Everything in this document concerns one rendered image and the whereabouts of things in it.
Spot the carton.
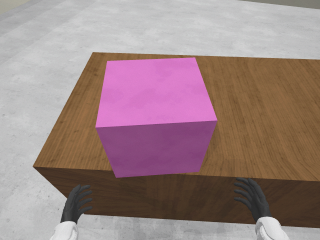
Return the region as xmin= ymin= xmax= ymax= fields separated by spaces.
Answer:
xmin=95 ymin=57 xmax=218 ymax=178

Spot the robot right hand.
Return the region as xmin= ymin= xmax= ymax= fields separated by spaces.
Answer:
xmin=234 ymin=177 xmax=272 ymax=222

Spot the pedestal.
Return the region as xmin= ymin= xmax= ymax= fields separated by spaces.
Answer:
xmin=32 ymin=52 xmax=320 ymax=228

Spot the robot right forearm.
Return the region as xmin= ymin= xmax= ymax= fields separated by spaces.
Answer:
xmin=255 ymin=216 xmax=290 ymax=240

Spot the robot left hand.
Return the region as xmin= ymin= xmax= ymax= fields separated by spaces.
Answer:
xmin=60 ymin=184 xmax=93 ymax=225

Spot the robot left forearm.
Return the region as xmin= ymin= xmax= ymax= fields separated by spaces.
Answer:
xmin=49 ymin=221 xmax=79 ymax=240

